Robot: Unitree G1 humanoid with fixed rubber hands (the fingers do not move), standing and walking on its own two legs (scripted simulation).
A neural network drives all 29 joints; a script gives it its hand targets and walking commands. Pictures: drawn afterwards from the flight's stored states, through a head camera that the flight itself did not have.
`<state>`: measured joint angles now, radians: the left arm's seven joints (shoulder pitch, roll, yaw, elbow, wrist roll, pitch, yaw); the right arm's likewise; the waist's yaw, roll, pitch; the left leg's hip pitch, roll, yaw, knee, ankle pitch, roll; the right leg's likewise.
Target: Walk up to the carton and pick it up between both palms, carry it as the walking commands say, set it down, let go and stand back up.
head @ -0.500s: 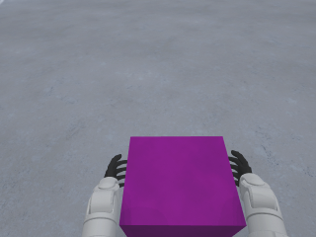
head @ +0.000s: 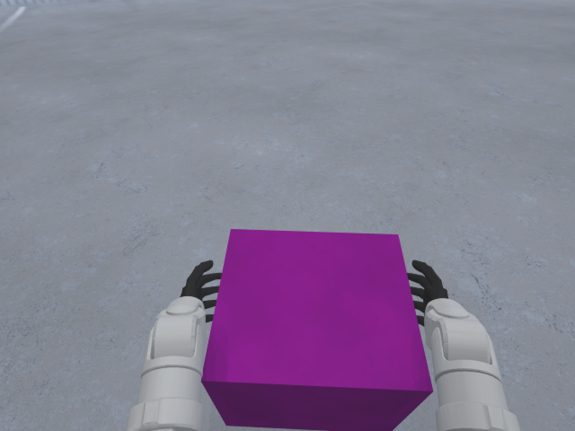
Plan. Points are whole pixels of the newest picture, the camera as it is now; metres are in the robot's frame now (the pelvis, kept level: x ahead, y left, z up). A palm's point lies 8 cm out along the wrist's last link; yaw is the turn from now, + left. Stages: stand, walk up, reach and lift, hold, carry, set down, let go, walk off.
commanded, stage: reach and lift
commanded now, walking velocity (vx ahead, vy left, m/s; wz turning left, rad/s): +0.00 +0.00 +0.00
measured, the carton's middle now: (310, 332) +0.30 +0.00 -0.02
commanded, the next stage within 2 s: hold in 0.84 s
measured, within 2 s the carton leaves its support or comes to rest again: neither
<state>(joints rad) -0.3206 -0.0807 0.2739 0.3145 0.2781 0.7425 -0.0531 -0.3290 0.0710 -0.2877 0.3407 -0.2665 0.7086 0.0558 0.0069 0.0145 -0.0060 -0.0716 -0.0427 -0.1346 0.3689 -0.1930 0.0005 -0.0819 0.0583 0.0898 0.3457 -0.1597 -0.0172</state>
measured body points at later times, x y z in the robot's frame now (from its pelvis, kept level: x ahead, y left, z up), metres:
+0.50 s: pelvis +0.04 +0.02 +0.00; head +0.00 +0.01 +0.45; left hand +0.32 +0.17 +0.03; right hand +0.31 -0.19 +0.03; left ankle +0.01 +0.12 -0.75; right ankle +0.03 -0.11 -0.75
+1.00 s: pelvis +0.01 +0.00 +0.00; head -0.01 +0.00 +0.45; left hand +0.30 +0.18 +0.03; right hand +0.30 -0.17 +0.03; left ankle +0.01 +0.12 -0.75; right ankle +0.02 -0.11 -0.75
